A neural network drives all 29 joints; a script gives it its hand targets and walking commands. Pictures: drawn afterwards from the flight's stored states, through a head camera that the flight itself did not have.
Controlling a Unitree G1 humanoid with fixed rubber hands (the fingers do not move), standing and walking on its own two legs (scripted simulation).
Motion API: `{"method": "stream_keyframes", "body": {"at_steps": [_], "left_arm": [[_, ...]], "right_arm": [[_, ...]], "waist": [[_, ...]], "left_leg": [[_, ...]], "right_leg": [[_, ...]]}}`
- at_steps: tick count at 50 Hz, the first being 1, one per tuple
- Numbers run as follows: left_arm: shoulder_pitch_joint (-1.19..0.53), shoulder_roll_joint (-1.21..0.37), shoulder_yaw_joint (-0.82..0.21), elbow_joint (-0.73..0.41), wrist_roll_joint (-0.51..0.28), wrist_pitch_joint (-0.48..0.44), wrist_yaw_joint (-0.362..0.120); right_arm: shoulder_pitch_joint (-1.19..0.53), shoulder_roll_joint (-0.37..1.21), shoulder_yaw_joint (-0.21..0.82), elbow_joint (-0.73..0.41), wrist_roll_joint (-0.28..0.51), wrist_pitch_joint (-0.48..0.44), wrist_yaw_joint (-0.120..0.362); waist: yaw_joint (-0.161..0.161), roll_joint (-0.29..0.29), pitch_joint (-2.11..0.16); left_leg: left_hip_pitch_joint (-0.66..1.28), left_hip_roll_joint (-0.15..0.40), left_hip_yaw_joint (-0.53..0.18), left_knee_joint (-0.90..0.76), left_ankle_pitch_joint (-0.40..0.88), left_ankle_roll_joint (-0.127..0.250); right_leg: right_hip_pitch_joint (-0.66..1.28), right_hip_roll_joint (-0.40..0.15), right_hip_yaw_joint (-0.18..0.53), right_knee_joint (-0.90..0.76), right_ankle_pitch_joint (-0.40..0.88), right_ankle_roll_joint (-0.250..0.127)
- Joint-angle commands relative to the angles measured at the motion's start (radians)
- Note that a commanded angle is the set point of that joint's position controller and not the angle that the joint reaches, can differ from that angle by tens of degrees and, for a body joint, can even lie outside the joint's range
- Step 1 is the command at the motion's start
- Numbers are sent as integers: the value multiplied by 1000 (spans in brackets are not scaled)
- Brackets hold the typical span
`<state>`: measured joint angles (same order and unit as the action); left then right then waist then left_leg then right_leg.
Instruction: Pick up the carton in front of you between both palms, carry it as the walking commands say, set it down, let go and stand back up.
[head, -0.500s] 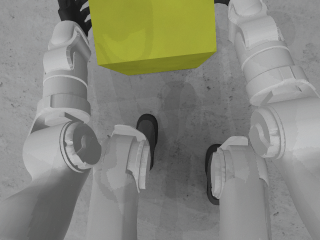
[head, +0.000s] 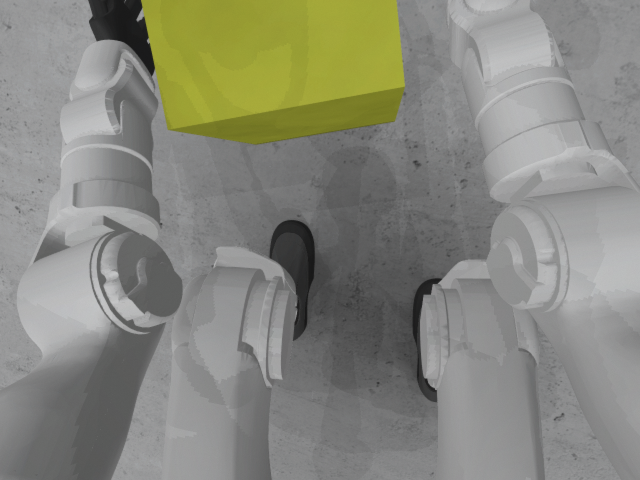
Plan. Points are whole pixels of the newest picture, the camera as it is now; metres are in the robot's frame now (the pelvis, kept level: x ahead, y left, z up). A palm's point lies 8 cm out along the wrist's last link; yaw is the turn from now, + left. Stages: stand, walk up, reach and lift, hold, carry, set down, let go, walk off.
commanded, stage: set down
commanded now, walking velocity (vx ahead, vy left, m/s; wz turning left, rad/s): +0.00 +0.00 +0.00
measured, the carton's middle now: (293, 32) +0.54 +0.11 -0.25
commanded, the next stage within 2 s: let go in 1.40 s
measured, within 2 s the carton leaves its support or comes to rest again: neither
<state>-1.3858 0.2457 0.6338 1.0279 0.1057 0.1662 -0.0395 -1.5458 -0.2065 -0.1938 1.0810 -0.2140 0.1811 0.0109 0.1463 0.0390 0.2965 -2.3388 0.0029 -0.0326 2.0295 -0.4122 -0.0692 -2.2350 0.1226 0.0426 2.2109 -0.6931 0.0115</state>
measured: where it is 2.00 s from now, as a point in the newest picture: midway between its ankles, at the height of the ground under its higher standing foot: (362, 329)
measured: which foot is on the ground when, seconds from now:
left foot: down 0.00-1.00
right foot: down 0.00-1.00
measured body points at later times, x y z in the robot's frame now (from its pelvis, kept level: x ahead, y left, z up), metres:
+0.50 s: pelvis -0.01 +0.01 +0.00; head +0.37 +0.00 +0.24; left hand +0.51 +0.27 -0.16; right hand +0.60 -0.09 -0.16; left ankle +0.15 +0.14 -0.35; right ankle +0.07 -0.11 -0.35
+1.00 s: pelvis +0.01 +0.01 +0.11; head +0.35 +0.02 +0.41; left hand +0.50 +0.27 +0.00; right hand +0.61 -0.10 +0.00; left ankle +0.15 +0.14 -0.35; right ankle +0.07 -0.11 -0.35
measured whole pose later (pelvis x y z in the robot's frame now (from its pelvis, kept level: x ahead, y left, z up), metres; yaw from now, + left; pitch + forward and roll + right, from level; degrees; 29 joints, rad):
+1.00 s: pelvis +0.01 +0.01 +0.11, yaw +0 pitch +48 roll +0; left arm -1.11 0.16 0.39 0.72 -0.08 0.19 0.13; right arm -1.39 -0.41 -0.08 1.00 0.02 0.22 -0.01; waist 0.17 -0.03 0.01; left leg -2.12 -0.01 -0.03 1.66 -0.37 -0.03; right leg -2.01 0.07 0.04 1.80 -0.62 0.02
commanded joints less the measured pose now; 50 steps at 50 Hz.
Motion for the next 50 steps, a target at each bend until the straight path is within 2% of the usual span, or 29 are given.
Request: {"method": "stream_keyframes", "body": {"at_steps": [1, 4, 6, 7, 9, 13, 15, 17, 19, 22, 27, 32, 37, 42, 50], "left_arm": [[-310, -613, -182, 4, -37, -1, -106], [-217, -393, -114, 37, -36, -40, -47], [-125, -108, -64, 52, -56, -85, 32], [-110, 17, -76, 56, -91, -111, 71], [-149, 94, -123, 78, -155, -149, 109], [-185, 148, -199, 78, -228, -191, 129], [-184, 156, -220, 68, -247, -195, 127], [-176, 167, -231, 49, -260, -192, 128], [-160, 176, -233, 21, -270, -184, 135], [-131, 177, -237, -53, -283, -169, 152], [-94, 175, -250, -254, -283, -111, 183], [-77, 104, -268, -307, -248, -46, 194], [-40, 54, -264, -318, -210, -28, 188], [22, 40, -242, -351, -183, -17, 182], [112, 46, -226, -453, -182, 10, 169]], "right_arm": [[-242, 427, 141, 16, 9, -4, 97], [-242, 189, 127, 4, 19, -27, 48], [-224, -111, 107, -17, 45, -47, -21], [-231, -235, 120, -31, 77, -57, -56], [-302, -265, 191, -27, 167, -68, -81], [-399, -226, 316, -70, 332, -90, -62], [-404, -213, 347, -84, 376, -92, -49], [-385, -224, 354, -81, 391, -88, -44], [-355, -251, 340, -73, 383, -81, -46], [-321, -288, 307, -82, 349, -68, -58], [-319, -322, 238, -199, 313, -25, -83], [-259, -325, 167, -151, 297, 13, -74], [-203, -314, 127, -89, 271, 8, -47], [-167, -302, 107, -100, 246, 6, -29], [-135, -290, 104, -230, 231, 32, -19]], "waist": [[-41, -200, -753], [-30, -206, -784], [-27, -204, -815], [-23, -206, -838], [11, -228, -879], [91, -270, -945], [123, -273, -987], [138, -265, -1036], [136, -254, -1089], [113, -246, -1208], [88, -227, -1460], [67, -160, -1317], [60, -120, -1268], [72, -144, -1319], [84, -230, -1463]], "left_leg": [[528, -66, 88, -9, 183, 12], [563, -48, 102, -6, 205, -4], [598, -29, 108, -12, 223, -17], [608, -20, 110, -11, 238, -20], [607, -9, 112, -5, 271, -11], [613, 9, 108, -2, 349, 19], [643, 14, 102, -8, 381, 29], [690, 16, 96, -17, 403, 34], [750, 15, 91, -27, 413, 34], [855, 4, 94, -46, 428, 29], [1045, -27, 121, -111, 428, 20], [990, -36, 137, -201, 284, 17], [988, -40, 136, -272, 280, 10], [1024, -51, 139, -347, 329, 5], [1085, -64, 153, -472, 433, 7]], "right_leg": [[250, -24, -10, -290, 257, -31], [300, -46, -10, -286, 279, -17], [336, -67, -9, -288, 290, -2], [350, -76, -2, -287, 294, 2], [363, -86, 15, -277, 309, 11], [371, -99, 34, -246, 362, 21], [382, -101, 30, -239, 373, 25], [387, -100, 21, -238, 362, 27], [384, -96, 6, -244, 339, 26], [410, -85, -27, -259, 312, 22], [499, -48, -78, -318, 266, 14], [411, -41, -85, -404, 151, -11], [367, -35, -87, -474, 157, -18], [437, -24, -90, -547, 208, -10], [679, -11, -92, -672, 343, 12]]}}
